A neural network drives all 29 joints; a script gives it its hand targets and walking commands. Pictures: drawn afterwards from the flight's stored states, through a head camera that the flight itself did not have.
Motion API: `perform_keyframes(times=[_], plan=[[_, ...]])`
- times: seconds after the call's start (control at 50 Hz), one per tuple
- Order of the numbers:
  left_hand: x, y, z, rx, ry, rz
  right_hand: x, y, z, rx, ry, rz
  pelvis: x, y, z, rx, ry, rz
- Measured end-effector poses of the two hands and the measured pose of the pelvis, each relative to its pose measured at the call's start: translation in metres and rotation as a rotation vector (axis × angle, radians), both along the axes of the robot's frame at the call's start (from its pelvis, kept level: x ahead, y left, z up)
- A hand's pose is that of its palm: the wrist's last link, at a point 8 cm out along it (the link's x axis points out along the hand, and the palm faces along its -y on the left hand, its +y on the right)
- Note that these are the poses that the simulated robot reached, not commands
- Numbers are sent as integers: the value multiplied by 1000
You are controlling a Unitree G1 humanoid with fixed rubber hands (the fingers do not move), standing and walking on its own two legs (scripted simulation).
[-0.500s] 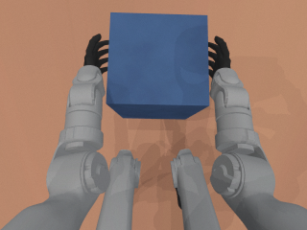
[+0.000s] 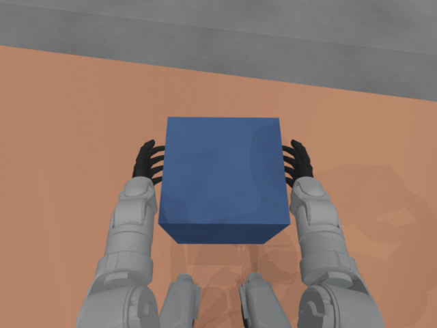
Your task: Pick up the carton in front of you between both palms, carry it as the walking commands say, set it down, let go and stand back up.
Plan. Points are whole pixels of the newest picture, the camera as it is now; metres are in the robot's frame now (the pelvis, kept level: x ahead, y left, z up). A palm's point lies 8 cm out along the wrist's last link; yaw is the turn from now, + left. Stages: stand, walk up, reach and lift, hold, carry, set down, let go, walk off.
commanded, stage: reach and lift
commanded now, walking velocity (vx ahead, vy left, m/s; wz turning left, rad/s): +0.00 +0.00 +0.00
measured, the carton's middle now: (221, 188) +0.41 +0.00 -0.11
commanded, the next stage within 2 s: hold in 1.68 s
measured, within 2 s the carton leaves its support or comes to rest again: neither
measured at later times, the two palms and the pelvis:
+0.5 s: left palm (113, 169) +0.36 +0.15 +0.11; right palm (339, 167) +0.36 -0.15 +0.11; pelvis +0.05 +0.00 +0.12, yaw +0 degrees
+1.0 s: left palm (95, 166) +0.34 +0.15 +0.16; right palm (362, 162) +0.34 -0.15 +0.17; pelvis +0.04 +0.00 +0.14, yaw +0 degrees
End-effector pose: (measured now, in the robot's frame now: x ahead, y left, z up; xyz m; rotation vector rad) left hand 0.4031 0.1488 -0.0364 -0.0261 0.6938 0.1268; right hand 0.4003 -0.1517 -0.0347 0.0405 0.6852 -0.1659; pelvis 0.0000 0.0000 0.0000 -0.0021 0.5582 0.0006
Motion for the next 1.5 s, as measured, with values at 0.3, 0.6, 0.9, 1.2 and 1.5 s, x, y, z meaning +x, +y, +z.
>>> perform_keyframes(times=[0.3, 0.6, 0.9, 1.2, 1.5], plan=[[-29, 0, 90, 3, -4, 5, -27, 0, 90, -3, -4, 9, 32, -1, 81, 1, -207, 1], [-55, 0, 177, 20, -35, 3, -49, 0, 177, -23, -34, 36, 55, -2, 132, 3, -481, 0], [-68, 1, 197, 35, -2, -10, -63, 0, 197, -37, -1, 50, 41, -2, 137, 2, -619, -1], [-62, 0, 205, 40, -17, -17, -57, 0, 205, -42, -15, 51, 45, -1, 140, 3, -628, -2], [-60, 0, 212, 56, -12, -27, -55, 0, 211, -59, -11, 65, 57, -1, 143, 3, -639, -1]])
